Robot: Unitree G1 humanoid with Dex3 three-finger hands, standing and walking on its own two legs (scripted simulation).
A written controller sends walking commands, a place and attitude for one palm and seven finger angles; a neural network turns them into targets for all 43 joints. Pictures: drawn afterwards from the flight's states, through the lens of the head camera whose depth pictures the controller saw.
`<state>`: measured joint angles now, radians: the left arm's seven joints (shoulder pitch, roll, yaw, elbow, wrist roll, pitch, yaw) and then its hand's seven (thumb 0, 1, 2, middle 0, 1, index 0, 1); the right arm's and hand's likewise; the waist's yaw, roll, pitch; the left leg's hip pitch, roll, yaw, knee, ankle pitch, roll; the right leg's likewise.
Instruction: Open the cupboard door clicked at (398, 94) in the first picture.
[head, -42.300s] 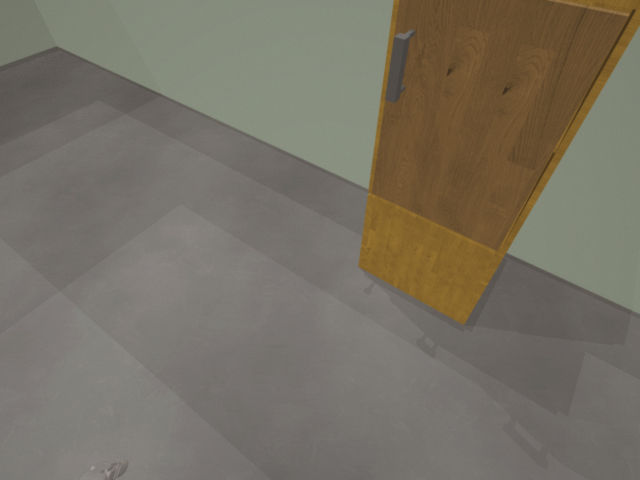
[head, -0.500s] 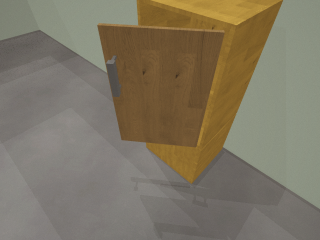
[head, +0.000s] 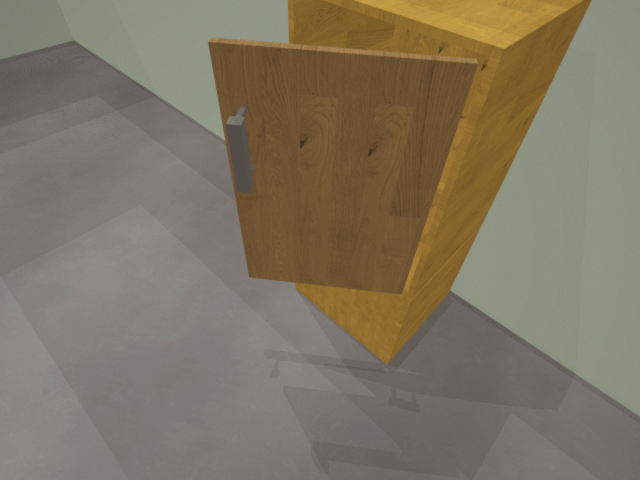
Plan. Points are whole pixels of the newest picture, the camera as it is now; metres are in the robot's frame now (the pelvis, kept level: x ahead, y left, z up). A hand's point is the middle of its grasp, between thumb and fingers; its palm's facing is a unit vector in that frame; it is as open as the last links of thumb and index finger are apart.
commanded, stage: come to a stop and stand still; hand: left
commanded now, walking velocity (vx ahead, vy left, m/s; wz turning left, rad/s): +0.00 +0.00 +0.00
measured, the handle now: (243, 149) +0.62 +0.18 +0.07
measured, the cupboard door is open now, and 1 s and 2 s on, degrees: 37 37 37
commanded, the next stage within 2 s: look again from close up in 0.74 s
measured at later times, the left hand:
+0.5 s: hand out of the picture +0.08 +0.25 -0.16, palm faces -0.01 -0.95 -0.31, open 7.4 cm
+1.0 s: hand out of the picture +0.08 +0.23 -0.16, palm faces +0.00 -0.96 -0.29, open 7.4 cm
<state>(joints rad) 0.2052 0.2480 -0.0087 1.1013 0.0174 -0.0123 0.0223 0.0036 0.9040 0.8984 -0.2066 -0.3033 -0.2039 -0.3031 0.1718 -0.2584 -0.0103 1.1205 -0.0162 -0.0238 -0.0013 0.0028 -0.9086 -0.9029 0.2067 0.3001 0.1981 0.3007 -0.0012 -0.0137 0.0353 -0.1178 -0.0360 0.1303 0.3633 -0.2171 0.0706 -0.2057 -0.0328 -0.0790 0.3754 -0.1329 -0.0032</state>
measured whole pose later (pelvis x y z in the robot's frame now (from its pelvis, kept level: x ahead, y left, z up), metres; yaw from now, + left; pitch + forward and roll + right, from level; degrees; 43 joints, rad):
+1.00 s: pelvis +0.03 +0.00 +0.00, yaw +1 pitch -2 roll +0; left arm 0.16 0.30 -0.01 1.12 0.02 -0.01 0.02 0.00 0.90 0.90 -0.21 -0.30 -0.20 -0.30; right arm 0.13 -0.30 0.00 1.14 -0.02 -0.02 0.00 0.00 -0.91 -0.90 0.21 0.30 0.20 0.30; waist 0.00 -0.02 0.03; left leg -0.03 -0.05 0.11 0.26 -0.20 0.07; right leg -0.13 -0.04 -0.09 0.31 -0.14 0.01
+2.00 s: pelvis +0.00 -0.03 +0.00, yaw +0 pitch -2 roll +1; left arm 0.27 0.15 -0.01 1.12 0.01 -0.01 0.03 0.01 0.92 0.90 -0.21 -0.30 -0.20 -0.30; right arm 0.34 -0.17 0.01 1.11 -0.02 -0.02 -0.02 0.00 -0.92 -0.90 0.21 0.30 0.20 0.30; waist -0.01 0.02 0.04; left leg -0.13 -0.01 0.13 0.40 -0.24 0.03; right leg -0.24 -0.01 -0.08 0.45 -0.18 -0.05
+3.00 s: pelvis +0.00 -0.04 +0.00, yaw +0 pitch -1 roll +1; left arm 0.32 0.11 0.01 1.13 0.01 -0.02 0.04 0.01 0.91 0.90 -0.20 -0.30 -0.20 -0.30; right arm 0.36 -0.09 0.01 1.13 -0.02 -0.02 -0.03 0.00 -0.91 -0.90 0.20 0.30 0.19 0.30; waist 0.00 0.00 0.03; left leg -0.14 0.02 0.11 0.40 -0.23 0.01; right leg -0.23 0.01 -0.10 0.41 -0.16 -0.06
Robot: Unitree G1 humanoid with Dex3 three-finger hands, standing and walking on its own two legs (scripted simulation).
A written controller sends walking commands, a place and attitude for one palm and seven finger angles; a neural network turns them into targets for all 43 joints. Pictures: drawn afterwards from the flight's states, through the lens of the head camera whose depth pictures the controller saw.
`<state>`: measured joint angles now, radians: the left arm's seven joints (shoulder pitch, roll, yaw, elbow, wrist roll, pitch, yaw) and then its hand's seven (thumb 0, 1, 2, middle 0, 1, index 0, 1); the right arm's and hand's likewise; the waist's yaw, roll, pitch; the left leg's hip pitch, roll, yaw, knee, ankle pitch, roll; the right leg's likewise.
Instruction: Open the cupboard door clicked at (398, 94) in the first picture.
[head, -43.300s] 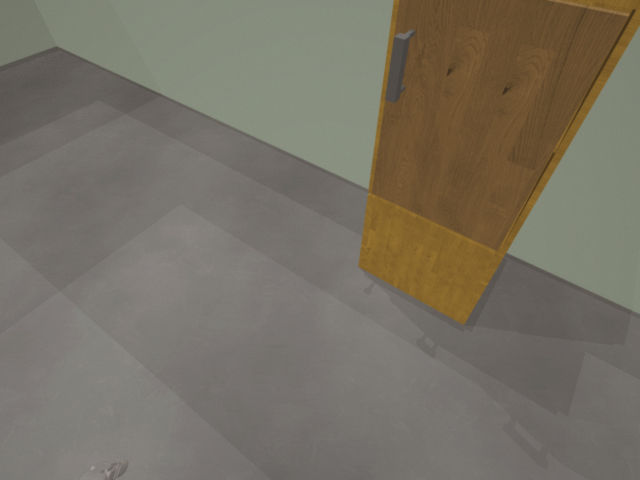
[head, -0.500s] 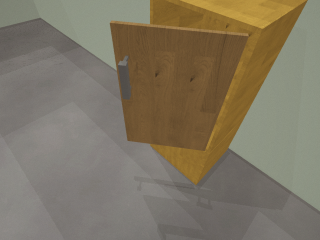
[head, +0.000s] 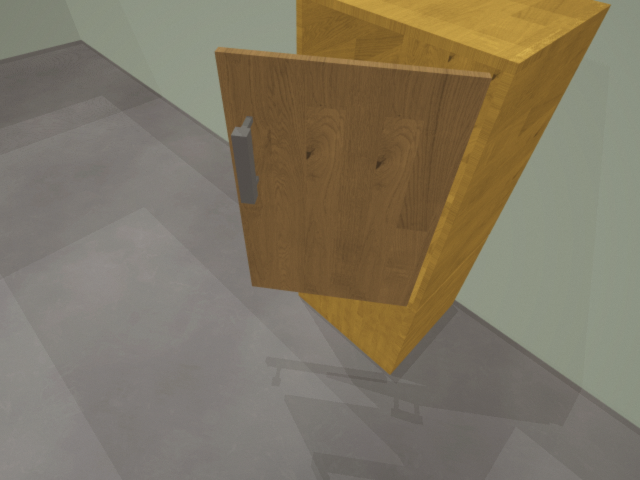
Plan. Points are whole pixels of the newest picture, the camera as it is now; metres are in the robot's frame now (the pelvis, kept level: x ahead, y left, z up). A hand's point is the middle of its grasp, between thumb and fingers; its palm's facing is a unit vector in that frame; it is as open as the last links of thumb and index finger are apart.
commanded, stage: look again from close up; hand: left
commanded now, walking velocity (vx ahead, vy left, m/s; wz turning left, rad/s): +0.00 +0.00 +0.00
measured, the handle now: (248, 160) +0.60 +0.16 +0.07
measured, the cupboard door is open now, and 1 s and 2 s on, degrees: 37 37 37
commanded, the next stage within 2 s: come to a stop and stand still in 0.34 s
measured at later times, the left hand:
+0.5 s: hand out of the picture +0.05 +0.22 -0.17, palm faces -0.02 -0.95 -0.30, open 7.4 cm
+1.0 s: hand out of the picture -0.01 +0.14 -0.18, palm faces -0.01 -0.98 -0.22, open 7.3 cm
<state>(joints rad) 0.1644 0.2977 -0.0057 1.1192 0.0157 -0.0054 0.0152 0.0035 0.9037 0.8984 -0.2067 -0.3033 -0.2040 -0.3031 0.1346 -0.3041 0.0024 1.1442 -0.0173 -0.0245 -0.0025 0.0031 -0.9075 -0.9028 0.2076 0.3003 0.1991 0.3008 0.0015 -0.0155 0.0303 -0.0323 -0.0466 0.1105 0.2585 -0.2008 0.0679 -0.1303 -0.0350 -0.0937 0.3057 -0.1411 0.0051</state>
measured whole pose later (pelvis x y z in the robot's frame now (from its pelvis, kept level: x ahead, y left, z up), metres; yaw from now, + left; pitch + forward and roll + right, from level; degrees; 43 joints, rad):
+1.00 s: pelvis -0.02 -0.03 -0.01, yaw -1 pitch -2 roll +1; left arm 0.27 0.15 -0.01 1.12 0.01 -0.01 0.03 0.01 0.92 0.90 -0.21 -0.30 -0.20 -0.30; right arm 0.34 -0.17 0.01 1.11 -0.02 -0.02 -0.02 0.00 -0.92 -0.90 0.21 0.30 0.20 0.30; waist -0.01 0.02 0.04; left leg -0.13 -0.01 0.13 0.40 -0.24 0.03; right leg -0.24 -0.01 -0.08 0.45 -0.18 -0.05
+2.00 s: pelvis -0.03 -0.05 -0.01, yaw -1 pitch -1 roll +1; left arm 0.32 0.11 0.01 1.13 0.01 -0.02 0.04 0.01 0.91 0.90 -0.20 -0.30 -0.20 -0.30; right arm 0.36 -0.09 0.01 1.13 -0.02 -0.02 -0.03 0.00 -0.91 -0.90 0.20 0.30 0.19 0.30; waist 0.00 0.00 0.03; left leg -0.14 0.02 0.11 0.40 -0.23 0.01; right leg -0.23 0.01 -0.10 0.41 -0.16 -0.06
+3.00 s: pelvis +0.05 -0.01 -0.02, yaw -1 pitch -1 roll +0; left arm 0.19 0.15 0.04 1.01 0.02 0.00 0.06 0.00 0.91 0.90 -0.20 -0.30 -0.20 -0.30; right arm 0.25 -0.15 -0.04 1.06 -0.01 0.01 -0.04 0.01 -0.92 -0.90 0.21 0.30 0.20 0.30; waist 0.00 0.04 0.11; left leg -0.15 0.00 0.10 0.60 -0.40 0.03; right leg -0.27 0.00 -0.08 0.56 -0.27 -0.03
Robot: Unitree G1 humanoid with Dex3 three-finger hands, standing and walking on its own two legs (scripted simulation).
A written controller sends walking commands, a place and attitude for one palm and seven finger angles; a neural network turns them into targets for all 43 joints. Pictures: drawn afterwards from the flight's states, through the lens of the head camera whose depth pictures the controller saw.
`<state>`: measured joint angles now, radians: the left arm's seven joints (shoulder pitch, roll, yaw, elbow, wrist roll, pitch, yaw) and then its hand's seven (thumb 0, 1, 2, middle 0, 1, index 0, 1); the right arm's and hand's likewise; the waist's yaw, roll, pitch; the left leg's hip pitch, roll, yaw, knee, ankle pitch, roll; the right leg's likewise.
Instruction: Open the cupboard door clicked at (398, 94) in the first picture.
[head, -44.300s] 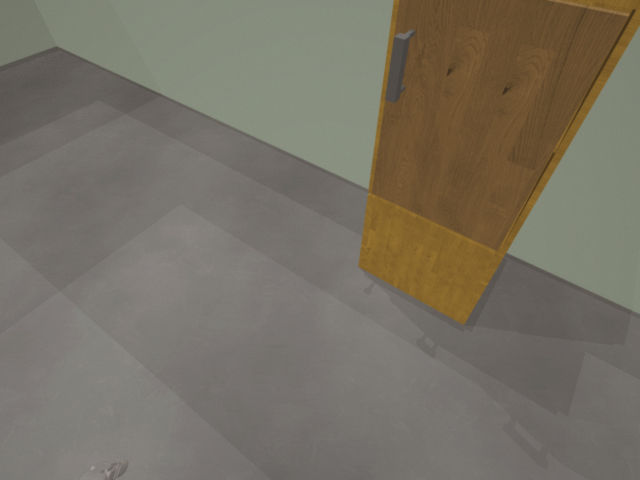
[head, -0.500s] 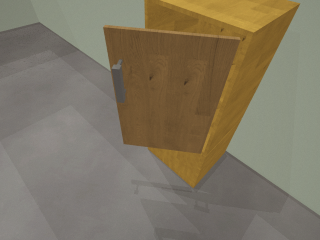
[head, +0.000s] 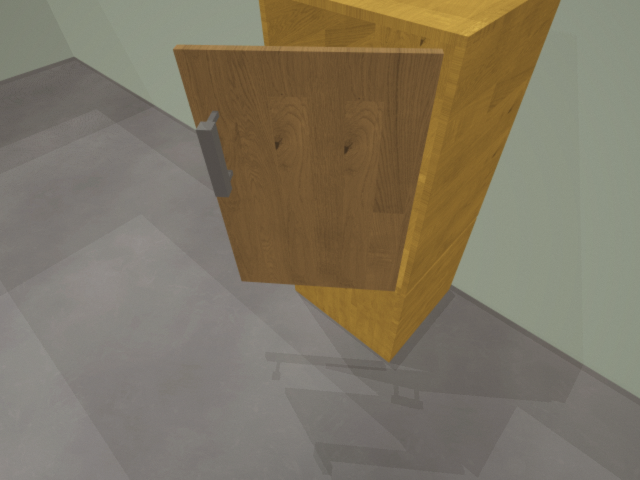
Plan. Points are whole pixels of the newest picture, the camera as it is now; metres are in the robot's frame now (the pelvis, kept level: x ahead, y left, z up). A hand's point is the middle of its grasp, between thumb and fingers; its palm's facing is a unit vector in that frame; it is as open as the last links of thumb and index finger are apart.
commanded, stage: come to a stop and stand still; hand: left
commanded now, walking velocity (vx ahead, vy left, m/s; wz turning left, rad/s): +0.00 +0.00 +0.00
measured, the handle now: (218, 154) +0.62 +0.21 +0.08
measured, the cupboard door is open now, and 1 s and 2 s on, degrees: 37 37 37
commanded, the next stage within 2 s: look again from close up in 0.36 s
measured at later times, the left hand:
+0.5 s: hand out of the picture -0.02 +0.14 -0.17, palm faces +0.05 -0.98 -0.18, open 7.3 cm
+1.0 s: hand out of the picture -0.02 +0.14 -0.17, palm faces +0.06 -0.98 -0.17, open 7.3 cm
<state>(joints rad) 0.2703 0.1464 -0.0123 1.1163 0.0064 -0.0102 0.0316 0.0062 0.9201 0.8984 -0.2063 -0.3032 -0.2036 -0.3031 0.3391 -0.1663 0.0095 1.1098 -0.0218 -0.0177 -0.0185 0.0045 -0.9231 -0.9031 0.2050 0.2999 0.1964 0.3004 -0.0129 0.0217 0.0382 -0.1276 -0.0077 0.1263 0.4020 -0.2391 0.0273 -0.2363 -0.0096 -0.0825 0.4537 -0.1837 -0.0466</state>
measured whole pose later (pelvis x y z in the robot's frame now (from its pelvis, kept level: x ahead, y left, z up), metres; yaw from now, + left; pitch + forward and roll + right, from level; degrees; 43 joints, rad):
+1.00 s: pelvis +0.00 -0.01 +0.00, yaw +0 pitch -1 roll +1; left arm 0.32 0.11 0.01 1.13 0.01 -0.02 0.04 0.01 0.91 0.90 -0.20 -0.30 -0.20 -0.30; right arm 0.36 -0.09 0.01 1.13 -0.02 -0.02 -0.03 0.00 -0.91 -0.90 0.20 0.30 0.19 0.30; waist 0.00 0.00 0.03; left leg -0.14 0.02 0.11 0.40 -0.23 0.01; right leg -0.23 0.01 -0.10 0.41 -0.16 -0.06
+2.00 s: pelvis +0.07 +0.02 -0.01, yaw +0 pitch -1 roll +0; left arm 0.19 0.15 0.04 1.01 0.02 0.00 0.06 0.00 0.91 0.90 -0.20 -0.30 -0.20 -0.30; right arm 0.25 -0.15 -0.04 1.06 -0.01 0.01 -0.04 0.01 -0.92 -0.90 0.21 0.30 0.20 0.30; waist 0.00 0.04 0.11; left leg -0.15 0.00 0.10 0.60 -0.40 0.03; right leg -0.27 0.00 -0.08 0.56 -0.27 -0.03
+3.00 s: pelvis +0.07 +0.02 +0.00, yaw -2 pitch -1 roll +0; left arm 0.17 0.20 -0.02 1.10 0.01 -0.02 0.02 0.00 0.90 0.90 -0.21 -0.30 -0.20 -0.30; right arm 0.20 -0.20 0.01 1.13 -0.02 -0.03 -0.01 0.00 -0.91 -0.90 0.20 0.30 0.20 0.30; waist -0.01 0.00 0.05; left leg -0.09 -0.01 0.09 0.38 -0.28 0.02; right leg -0.21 0.01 -0.04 0.43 -0.20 -0.03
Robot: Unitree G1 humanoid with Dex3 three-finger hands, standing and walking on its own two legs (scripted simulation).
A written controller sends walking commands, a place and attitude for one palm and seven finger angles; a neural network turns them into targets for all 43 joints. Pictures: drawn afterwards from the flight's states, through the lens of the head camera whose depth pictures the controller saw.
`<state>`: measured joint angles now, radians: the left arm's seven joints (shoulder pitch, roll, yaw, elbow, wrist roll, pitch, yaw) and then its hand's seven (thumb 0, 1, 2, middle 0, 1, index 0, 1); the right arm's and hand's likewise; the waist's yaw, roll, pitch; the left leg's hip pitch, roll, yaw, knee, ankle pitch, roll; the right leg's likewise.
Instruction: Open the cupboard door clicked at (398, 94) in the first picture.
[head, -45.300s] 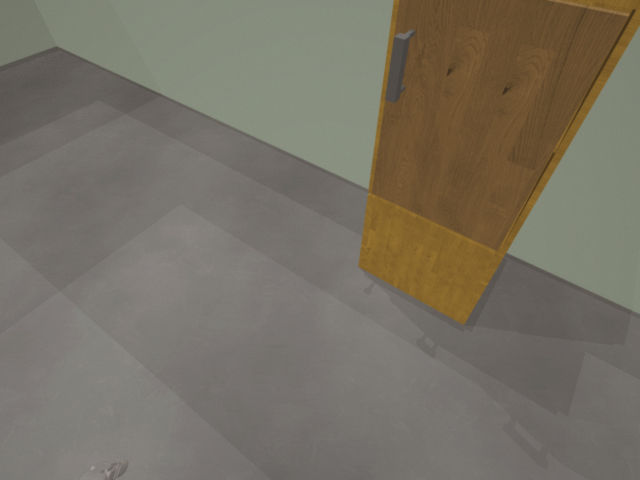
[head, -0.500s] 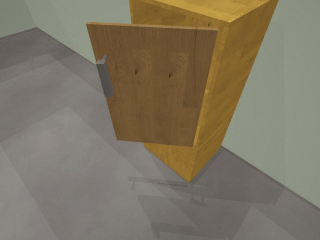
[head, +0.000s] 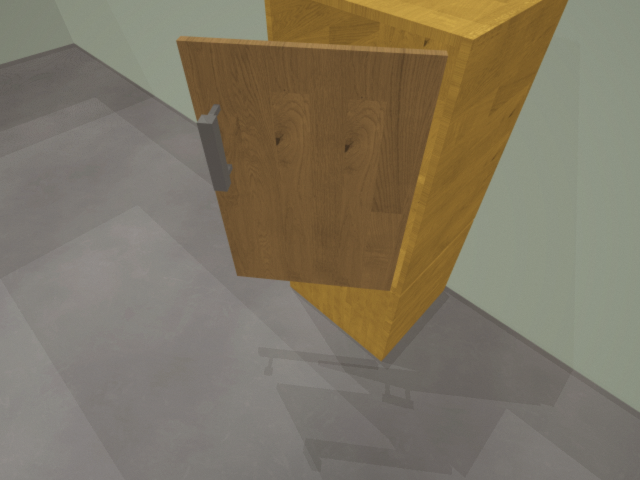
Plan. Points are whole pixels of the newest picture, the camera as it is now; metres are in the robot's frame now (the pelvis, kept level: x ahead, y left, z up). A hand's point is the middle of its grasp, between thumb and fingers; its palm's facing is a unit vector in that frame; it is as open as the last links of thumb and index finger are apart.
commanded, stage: shuffle to correct the standing spot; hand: left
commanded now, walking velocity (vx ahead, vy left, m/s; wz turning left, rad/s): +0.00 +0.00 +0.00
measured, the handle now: (219, 148) +0.62 +0.22 +0.07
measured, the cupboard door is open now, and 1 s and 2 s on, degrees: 37 37 37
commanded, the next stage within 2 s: come to a stop and stand still in 0.40 s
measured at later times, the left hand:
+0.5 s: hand out of the picture +0.03 +0.19 -0.18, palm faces +0.04 -0.99 -0.15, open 7.4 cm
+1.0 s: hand out of the picture +0.13 +0.22 -0.18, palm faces +0.04 -0.97 -0.26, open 7.3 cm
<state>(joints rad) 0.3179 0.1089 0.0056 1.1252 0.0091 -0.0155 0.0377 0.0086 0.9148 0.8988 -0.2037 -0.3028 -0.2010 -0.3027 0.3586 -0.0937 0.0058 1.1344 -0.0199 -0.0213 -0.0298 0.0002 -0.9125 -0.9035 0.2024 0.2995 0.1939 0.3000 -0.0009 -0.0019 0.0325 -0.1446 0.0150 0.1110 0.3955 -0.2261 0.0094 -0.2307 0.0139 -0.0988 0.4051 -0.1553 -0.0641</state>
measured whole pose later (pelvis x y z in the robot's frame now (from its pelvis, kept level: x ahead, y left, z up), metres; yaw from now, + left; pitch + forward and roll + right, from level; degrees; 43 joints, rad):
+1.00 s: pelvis +0.07 +0.03 -0.01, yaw -1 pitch -1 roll +0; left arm 0.19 0.15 0.04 1.01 0.02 0.00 0.06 0.00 0.91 0.90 -0.20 -0.30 -0.20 -0.30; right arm 0.25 -0.15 -0.04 1.06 -0.01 0.01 -0.04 0.01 -0.92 -0.90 0.21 0.30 0.20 0.30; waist 0.00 0.04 0.11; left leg -0.15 0.00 0.10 0.60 -0.40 0.03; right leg -0.27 0.00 -0.08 0.56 -0.27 -0.03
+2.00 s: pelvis +0.07 +0.03 +0.00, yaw -3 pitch -1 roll +0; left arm 0.17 0.20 -0.02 1.10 0.01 -0.02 0.02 0.00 0.90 0.90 -0.21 -0.30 -0.20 -0.30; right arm 0.20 -0.20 0.01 1.13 -0.02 -0.03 -0.01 0.00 -0.91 -0.90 0.20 0.30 0.20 0.30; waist -0.01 0.00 0.05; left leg -0.09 -0.01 0.09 0.38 -0.28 0.02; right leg -0.21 0.01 -0.04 0.43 -0.20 -0.03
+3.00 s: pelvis +0.04 +0.03 -0.05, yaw +0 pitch +9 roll -1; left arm 0.26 0.32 0.33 0.15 -0.38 -0.33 -0.44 0.00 0.10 0.56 -0.26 -0.82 -0.26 -0.82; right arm 0.30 -0.26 0.03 0.58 0.04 -0.26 -0.06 0.01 -0.90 -0.90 0.21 0.30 0.20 0.30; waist -0.01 0.03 -0.07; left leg -0.61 0.01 0.02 0.91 -0.47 0.02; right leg -0.66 -0.01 -0.11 0.86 -0.36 -0.04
